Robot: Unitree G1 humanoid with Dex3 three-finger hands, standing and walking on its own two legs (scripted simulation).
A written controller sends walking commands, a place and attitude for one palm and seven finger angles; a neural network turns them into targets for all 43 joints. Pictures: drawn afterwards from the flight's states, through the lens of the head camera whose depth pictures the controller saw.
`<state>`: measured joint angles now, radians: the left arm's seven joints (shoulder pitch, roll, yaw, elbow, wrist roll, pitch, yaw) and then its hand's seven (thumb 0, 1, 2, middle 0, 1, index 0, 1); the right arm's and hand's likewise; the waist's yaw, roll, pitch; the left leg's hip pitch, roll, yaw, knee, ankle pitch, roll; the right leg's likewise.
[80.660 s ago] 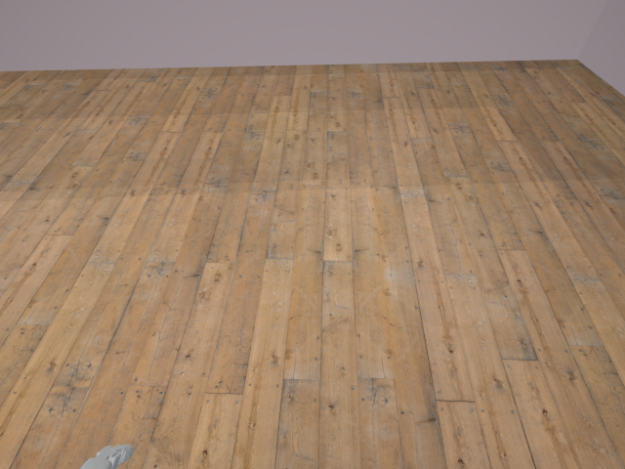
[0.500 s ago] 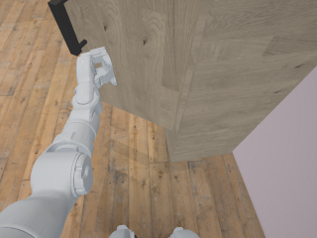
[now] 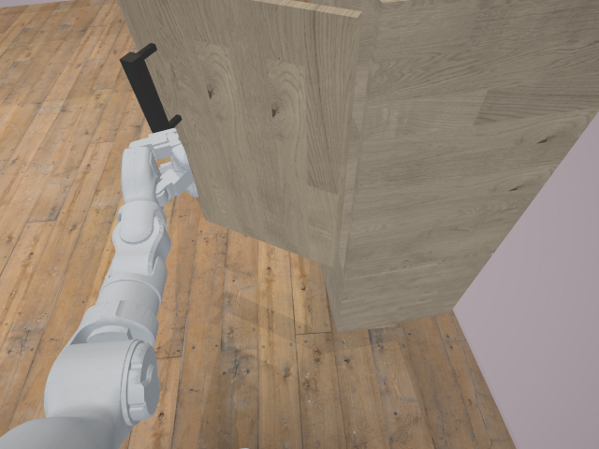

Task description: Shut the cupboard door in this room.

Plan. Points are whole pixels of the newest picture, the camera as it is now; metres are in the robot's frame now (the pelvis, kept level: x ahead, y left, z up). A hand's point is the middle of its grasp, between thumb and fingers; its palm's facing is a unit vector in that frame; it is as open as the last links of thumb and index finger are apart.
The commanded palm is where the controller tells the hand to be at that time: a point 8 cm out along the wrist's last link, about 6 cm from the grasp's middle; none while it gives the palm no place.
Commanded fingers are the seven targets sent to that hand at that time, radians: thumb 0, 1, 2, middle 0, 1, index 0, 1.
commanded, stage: draw the hand back to the body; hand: left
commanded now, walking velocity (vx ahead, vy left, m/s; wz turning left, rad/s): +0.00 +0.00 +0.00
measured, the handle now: (157, 93) +0.69 +0.20 +0.10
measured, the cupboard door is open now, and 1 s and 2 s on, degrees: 55 55 55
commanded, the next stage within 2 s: step back with the hand held close in 1.34 s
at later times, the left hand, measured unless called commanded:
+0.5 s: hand (71, 281) +0.29 +0.21 +0.15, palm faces +0.19 -0.96 -0.19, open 3.2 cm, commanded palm +0.25 +0.26 +0.17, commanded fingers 0.00 0.90 0.90 -0.81 -0.96 -0.81 -0.96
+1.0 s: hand out of the picture +0.18 +0.30 +0.20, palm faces +0.48 -0.76 -0.44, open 6.4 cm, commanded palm +0.14 +0.33 +0.21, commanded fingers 0.00 0.90 0.90 -0.20 -0.30 -0.20 -0.30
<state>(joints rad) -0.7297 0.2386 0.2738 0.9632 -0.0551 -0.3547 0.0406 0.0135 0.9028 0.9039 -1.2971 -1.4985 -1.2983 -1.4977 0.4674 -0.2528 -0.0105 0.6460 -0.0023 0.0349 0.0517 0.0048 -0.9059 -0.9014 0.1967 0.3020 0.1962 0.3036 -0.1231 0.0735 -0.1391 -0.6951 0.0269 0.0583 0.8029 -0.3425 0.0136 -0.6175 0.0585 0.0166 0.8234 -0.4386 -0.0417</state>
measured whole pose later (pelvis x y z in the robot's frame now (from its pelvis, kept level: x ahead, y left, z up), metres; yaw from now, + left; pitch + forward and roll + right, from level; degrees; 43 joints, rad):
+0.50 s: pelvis -0.01 +0.02 +0.03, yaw +3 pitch -1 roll +0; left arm -0.05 0.26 0.09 0.15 -0.09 -0.10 0.03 0.01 0.90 0.90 -1.06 -1.23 -1.06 -1.23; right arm 0.15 -0.22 0.04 0.55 0.06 0.02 -0.07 0.01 -0.91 -0.90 0.20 0.30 0.19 0.30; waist 0.01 0.05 -0.04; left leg -0.28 -0.02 0.03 0.52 -0.22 0.03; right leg -0.17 0.02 -0.01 0.51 -0.31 -0.02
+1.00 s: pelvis +0.01 +0.02 +0.04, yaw +3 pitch -3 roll +0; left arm 0.50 0.37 0.36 -0.36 -0.09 -0.08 0.09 0.01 0.90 0.90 -0.39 -0.50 -0.39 -0.50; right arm 0.21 -0.23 0.03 0.62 0.02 -0.02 -0.06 0.01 -0.90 -0.90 0.20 0.30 0.20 0.30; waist 0.05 0.08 -0.02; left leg -0.16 -0.03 0.02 0.42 -0.21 0.04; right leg -0.04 0.01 -0.01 0.37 -0.28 -0.01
